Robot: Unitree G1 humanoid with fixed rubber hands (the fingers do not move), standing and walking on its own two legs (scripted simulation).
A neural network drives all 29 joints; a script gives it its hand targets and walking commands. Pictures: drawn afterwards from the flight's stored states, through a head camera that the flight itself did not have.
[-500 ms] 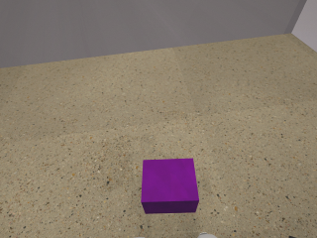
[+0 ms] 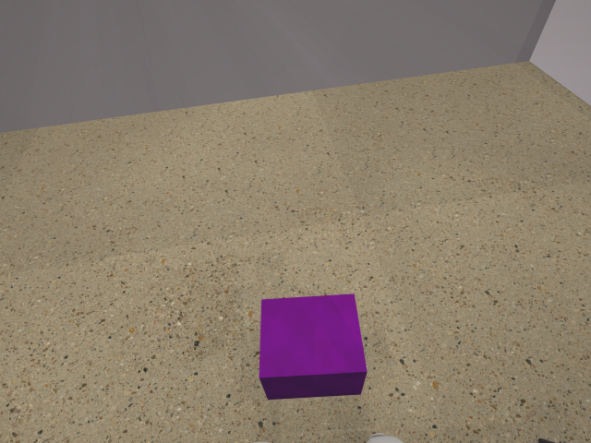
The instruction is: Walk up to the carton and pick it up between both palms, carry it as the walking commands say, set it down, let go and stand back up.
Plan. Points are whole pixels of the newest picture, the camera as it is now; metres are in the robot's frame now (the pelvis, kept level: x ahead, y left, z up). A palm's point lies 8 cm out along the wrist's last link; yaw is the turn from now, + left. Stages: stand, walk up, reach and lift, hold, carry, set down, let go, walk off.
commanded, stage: walk up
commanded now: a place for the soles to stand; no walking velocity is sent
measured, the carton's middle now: (311, 346) +0.51 +0.03 -0.62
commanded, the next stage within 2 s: reach and lift in 0.78 s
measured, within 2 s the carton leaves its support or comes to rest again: neither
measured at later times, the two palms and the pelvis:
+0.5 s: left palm out of the picture +0.07 +0.32 -0.08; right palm out of the picture +0.09 -0.32 -0.09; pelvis -0.01 +0.00 +0.00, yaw -1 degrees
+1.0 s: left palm out of the picture +0.11 +0.30 -0.09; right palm out of the picture +0.10 -0.30 -0.10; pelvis -0.02 +0.01 +0.00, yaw +0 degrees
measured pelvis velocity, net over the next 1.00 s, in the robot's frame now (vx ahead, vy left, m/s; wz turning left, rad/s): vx -0.02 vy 0.01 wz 0.00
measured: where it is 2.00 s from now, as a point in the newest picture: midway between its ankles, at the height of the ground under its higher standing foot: outside the picture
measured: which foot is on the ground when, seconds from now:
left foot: down 0.00-1.00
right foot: down 0.00-1.00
